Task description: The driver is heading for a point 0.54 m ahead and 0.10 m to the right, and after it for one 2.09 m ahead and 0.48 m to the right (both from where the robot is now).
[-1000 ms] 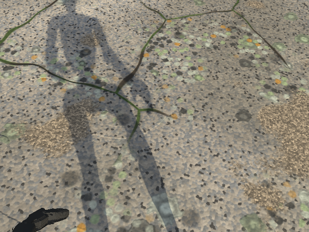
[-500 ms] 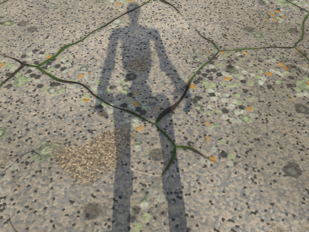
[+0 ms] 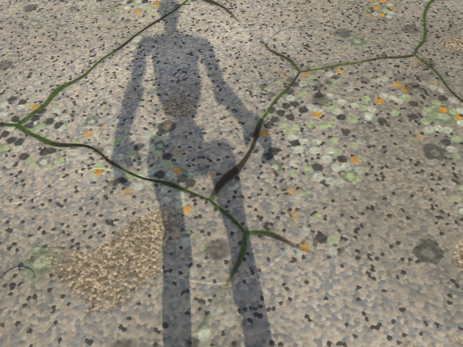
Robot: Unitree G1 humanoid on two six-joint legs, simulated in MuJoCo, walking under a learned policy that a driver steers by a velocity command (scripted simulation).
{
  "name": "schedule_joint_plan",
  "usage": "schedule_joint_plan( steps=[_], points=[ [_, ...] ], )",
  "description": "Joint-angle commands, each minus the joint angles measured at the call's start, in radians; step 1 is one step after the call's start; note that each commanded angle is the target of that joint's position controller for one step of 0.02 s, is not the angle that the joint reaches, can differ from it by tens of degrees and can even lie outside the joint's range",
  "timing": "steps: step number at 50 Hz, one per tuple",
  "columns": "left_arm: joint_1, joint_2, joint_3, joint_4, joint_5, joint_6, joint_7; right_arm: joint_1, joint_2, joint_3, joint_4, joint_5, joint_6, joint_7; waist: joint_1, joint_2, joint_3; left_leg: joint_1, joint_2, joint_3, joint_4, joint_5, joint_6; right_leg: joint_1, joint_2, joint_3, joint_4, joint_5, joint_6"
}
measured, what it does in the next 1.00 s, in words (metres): walks ahead, turning right: left foot, then right foot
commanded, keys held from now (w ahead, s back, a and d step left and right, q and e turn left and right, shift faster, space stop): e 0.38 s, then w+e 0.30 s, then w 0.04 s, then w+q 0.28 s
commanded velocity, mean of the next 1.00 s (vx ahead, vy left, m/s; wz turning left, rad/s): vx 0.23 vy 0.00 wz -0.39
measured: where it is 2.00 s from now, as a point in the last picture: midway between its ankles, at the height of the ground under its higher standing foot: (325, 252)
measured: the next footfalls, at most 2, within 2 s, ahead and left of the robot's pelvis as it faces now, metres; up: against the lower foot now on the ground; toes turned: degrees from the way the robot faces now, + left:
left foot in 0.22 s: +0.17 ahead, +0.12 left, +0.00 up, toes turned -12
right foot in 0.62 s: +0.05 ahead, -0.10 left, +0.00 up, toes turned -26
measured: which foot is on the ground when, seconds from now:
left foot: up 0.00-0.20, down 0.22-0.62, up 0.64-1.00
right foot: down 0.00-0.22, up 0.24-0.60, down 0.62-1.00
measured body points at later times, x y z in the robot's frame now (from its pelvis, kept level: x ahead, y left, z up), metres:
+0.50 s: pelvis +0.06 +0.03 +0.01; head +0.09 +0.02 +0.46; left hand +0.26 +0.27 -0.10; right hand +0.12 -0.28 -0.09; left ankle +0.13 +0.13 -0.73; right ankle +0.02 -0.10 -0.68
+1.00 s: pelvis +0.20 -0.08 +0.00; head +0.22 -0.12 +0.45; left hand +0.31 +0.17 -0.11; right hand +0.29 -0.38 -0.10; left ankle +0.45 -0.04 -0.68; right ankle +0.02 -0.09 -0.73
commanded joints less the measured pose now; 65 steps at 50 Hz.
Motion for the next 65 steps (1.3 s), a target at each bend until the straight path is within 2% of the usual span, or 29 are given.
schedule_joint_plan(
  steps=[1,5,9,10,11,12,13,14,15,18,24,28,30,31,32,33,34,37,41,50,53,55,56,57,58,59,61,62,65],
  points=[
    [0.001,0.182,0.044,-0.074,-0.003,0.030,0.039,-0.128,-0.069,-0.013,-0.120,0.000,-0.022,-0.001,0.017,-0.084,-0.027,-0.267,0.034,-0.023,-0.121,0.065,-0.013,0.254,-0.274,0.330,-0.182,0.852,-0.186],
    [-0.046,0.202,0.059,-0.115,-0.014,0.079,0.072,-0.109,-0.053,-0.007,-0.101,0.010,-0.023,0.019,-0.005,-0.145,-0.086,0.014,-0.047,0.018,-0.382,0.307,-0.024,0.109,-0.188,0.228,-0.183,0.817,-0.117],
    [-0.090,0.178,0.059,-0.147,-0.019,0.082,0.072,-0.064,-0.094,-0.028,-0.088,0.000,-0.025,0.033,-0.055,-0.166,-0.087,0.221,-0.055,-0.002,-0.645,0.511,0.001,0.040,-0.145,0.297,-0.125,0.560,-0.060],
    [-0.080,0.150,0.051,-0.154,-0.011,0.074,0.069,-0.046,-0.122,-0.038,-0.086,-0.013,-0.029,0.028,-0.062,-0.143,-0.097,0.312,-0.011,-0.018,-0.702,0.605,0.031,0.002,-0.105,0.295,-0.070,0.487,-0.030],
    [-0.050,0.095,0.035,-0.169,0.012,0.067,0.065,0.010,-0.189,-0.053,-0.095,-0.033,-0.028,0.015,-0.066,0.005,-0.186,0.491,0.191,-0.196,-0.694,0.814,0.108,-0.097,-0.035,0.229,0.133,0.229,0.014],
    [0.073,0.041,0.023,-0.169,0.020,0.062,0.061,0.017,-0.219,-0.052,-0.109,-0.057,-0.016,0.017,-0.005,0.235,-0.251,0.594,0.429,-0.502,-0.707,0.992,0.283,-0.268,0.109,0.145,0.357,-0.369,0.064],
    [0.121,0.128,0.045,-0.154,0.013,0.062,0.054,-0.005,-0.190,-0.046,-0.107,-0.050,-0.011,0.020,0.013,0.233,-0.228,0.513,0.481,-0.596,-0.766,0.800,0.356,-0.324,0.024,0.117,0.542,-0.354,0.098],
    [0.069,0.191,0.067,-0.142,-0.004,0.070,0.056,-0.057,-0.132,-0.031,-0.121,-0.043,-0.015,0.019,0.002,0.148,-0.136,0.431,0.405,-0.459,-0.771,0.668,0.326,-0.353,-0.018,0.091,0.620,-0.260,0.112],
    [0.040,0.197,0.074,-0.138,-0.009,0.083,0.061,-0.102,-0.107,-0.023,-0.123,-0.039,-0.014,0.019,0.005,0.102,-0.096,0.363,0.334,-0.331,-0.781,0.573,0.285,-0.354,-0.040,0.067,0.635,-0.185,0.121],
    [0.024,0.144,0.068,-0.160,-0.003,0.108,0.059,-0.143,-0.107,-0.019,-0.110,-0.040,-0.007,0.011,0.009,0.127,-0.052,0.221,0.248,-0.135,-0.824,0.530,0.263,-0.279,-0.058,0.004,0.608,-0.059,0.144],
    [-0.045,0.096,0.040,-0.237,0.006,0.088,0.015,-0.093,-0.176,-0.049,-0.074,-0.007,-0.008,0.006,-0.033,0.154,-0.103,0.261,0.306,-0.101,-0.909,0.174,0.275,-0.207,-0.110,-0.071,0.284,-0.030,0.093],
    [0.026,0.115,0.050,-0.207,0.002,0.078,-0.008,-0.112,-0.202,-0.061,-0.061,0.021,-0.017,0.031,0.008,0.134,-0.073,0.179,0.318,-0.044,-0.914,0.060,0.241,-0.030,-0.087,-0.144,0.076,0.017,0.014],
    [0.152,0.102,0.055,-0.139,-0.003,0.072,-0.008,-0.127,-0.164,-0.052,-0.052,0.024,-0.011,0.034,0.061,0.084,-0.060,0.086,0.266,0.040,-0.793,-0.021,0.189,0.139,-0.036,-0.195,-0.069,0.057,-0.029],
    [0.252,0.121,0.067,-0.095,-0.009,0.067,0.000,-0.131,-0.109,-0.038,-0.053,0.012,-0.010,0.039,0.088,-0.023,-0.045,-0.021,0.204,0.125,-0.584,-0.033,0.137,0.251,-0.056,-0.111,-0.151,-0.017,-0.067],
    [0.322,0.205,0.082,-0.099,-0.004,0.054,0.014,-0.156,-0.021,-0.012,-0.078,-0.016,-0.014,0.056,0.091,-0.273,-0.015,-0.288,0.094,0.204,-0.141,-0.072,0.055,0.351,-0.299,0.294,-0.265,-0.136,-0.160],
    [0.258,0.275,0.085,-0.159,0.022,0.020,0.001,-0.208,-0.053,-0.019,-0.135,0.009,-0.039,0.058,0.073,-0.265,0.027,-0.495,0.004,0.022,-0.027,-0.047,0.064,0.279,-0.423,0.704,-0.439,-0.413,-0.312],
    [0.184,0.218,0.071,-0.183,0.029,-0.007,-0.001,-0.234,-0.127,-0.034,-0.135,0.036,-0.063,0.064,0.056,-0.170,0.088,-0.526,0.065,-0.046,0.002,0.081,0.089,0.255,-0.421,0.656,-0.493,-0.421,-0.294],
    [0.112,0.136,0.038,-0.193,0.012,-0.022,0.013,-0.161,-0.147,-0.044,-0.065,-0.012,-0.085,0.068,0.002,-0.123,0.072,-0.450,0.114,-0.025,-0.115,0.361,0.077,0.267,-0.307,0.345,-0.444,-0.014,-0.178],
    [0.185,0.115,0.027,-0.171,0.023,-0.027,0.030,-0.176,-0.082,-0.024,-0.042,0.001,-0.067,0.085,0.022,-0.110,0.020,-0.366,0.097,0.031,-0.212,0.567,0.046,0.288,-0.238,0.105,-0.435,0.401,-0.122],
    [0.249,0.138,0.030,-0.114,0.022,-0.026,0.036,-0.355,-0.041,0.014,-0.104,0.024,-0.076,0.141,0.079,-0.088,0.134,-0.259,0.031,0.094,-0.565,0.657,0.113,0.327,-0.274,-0.087,-0.466,0.550,-0.095],
    [0.226,0.169,0.039,-0.118,0.026,-0.012,0.052,-0.268,-0.086,-0.005,-0.095,0.016,-0.075,0.143,0.011,-0.148,0.015,-0.120,-0.051,0.146,-0.558,0.530,0.173,0.437,-0.286,-0.131,-0.265,1.147,-0.062],
    [0.186,0.193,0.044,-0.133,0.032,0.004,0.063,-0.009,-0.162,-0.042,-0.037,0.019,-0.063,0.125,-0.130,-0.145,-0.144,0.222,-0.100,0.152,-0.588,0.541,0.228,0.362,-0.254,-0.176,0.095,1.329,-0.021],
    [0.183,0.179,0.035,-0.161,0.046,-0.004,0.066,0.157,-0.217,-0.059,-0.012,0.013,-0.051,0.105,-0.193,-0.053,-0.262,0.581,0.047,-0.070,-0.555,0.526,0.287,0.079,-0.224,-0.162,0.388,1.016,0.004],
    [0.324,0.011,-0.015,-0.188,0.054,-0.028,0.037,0.179,-0.283,-0.069,-0.009,0.012,-0.060,0.108,-0.072,0.231,-0.406,0.961,0.341,-0.682,-0.607,0.323,0.518,-0.386,0.012,-0.066,0.796,-0.103,0.084],
    [0.201,0.121,0.003,-0.193,0.015,-0.070,0.021,0.211,-0.191,-0.054,0.006,0.014,-0.054,0.096,-0.162,0.123,-0.442,0.958,0.331,-0.790,-0.755,0.201,0.494,-0.485,0.010,0.093,0.896,-0.146,0.063],
    [0.082,0.152,0.012,-0.242,-0.025,-0.093,0.012,0.149,-0.174,-0.047,-0.002,0.010,-0.053,0.085,-0.156,0.098,-0.254,0.817,0.302,-0.631,-0.792,0.231,0.433,-0.557,-0.050,0.091,0.855,-0.067,0.042],
    [0.015,0.139,0.012,-0.258,0.012,-0.110,0.023,0.026,-0.141,-0.034,-0.033,0.004,-0.057,0.080,-0.068,-0.062,-0.081,0.482,0.216,-0.450,-0.836,0.452,0.388,-0.472,-0.112,0.056,0.683,0.030,0.040],
    [0.039,0.139,0.017,-0.260,0.023,-0.100,0.024,-0.001,-0.127,-0.028,-0.048,-0.010,-0.059,0.076,-0.027,-0.038,-0.061,0.379,0.187,-0.398,-0.864,0.523,0.390,-0.407,-0.131,0.058,0.654,0.047,0.048],
    [0.074,0.104,0.011,-0.269,0.040,-0.065,0.027,-0.021,-0.129,-0.029,-0.052,0.005,-0.060,0.066,0.015,0.012,-0.020,0.199,0.151,-0.306,-0.906,0.619,0.397,-0.355,-0.154,0.017,0.508,0.066,0.099]
  ],
)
